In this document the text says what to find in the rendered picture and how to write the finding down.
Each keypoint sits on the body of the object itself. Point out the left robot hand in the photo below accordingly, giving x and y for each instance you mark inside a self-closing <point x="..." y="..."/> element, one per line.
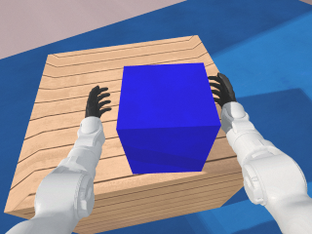
<point x="93" y="105"/>

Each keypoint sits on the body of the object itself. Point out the robot right forearm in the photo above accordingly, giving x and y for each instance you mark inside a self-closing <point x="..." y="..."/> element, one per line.
<point x="244" y="138"/>

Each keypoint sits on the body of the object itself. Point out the right robot hand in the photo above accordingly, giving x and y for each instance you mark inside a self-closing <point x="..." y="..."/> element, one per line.
<point x="225" y="93"/>

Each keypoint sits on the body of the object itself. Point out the robot right upper arm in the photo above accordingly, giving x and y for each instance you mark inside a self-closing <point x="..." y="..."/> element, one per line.
<point x="276" y="183"/>

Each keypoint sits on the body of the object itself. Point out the robot left forearm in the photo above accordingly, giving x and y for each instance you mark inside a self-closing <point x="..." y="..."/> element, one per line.
<point x="84" y="156"/>

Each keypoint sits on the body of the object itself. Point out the pedestal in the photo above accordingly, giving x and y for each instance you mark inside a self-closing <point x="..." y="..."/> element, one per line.
<point x="122" y="199"/>

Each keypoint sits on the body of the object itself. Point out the robot left upper arm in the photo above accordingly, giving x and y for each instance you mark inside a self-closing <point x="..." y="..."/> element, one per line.
<point x="62" y="200"/>

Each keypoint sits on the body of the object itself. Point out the carton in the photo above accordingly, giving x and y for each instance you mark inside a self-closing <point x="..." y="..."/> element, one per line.
<point x="167" y="119"/>

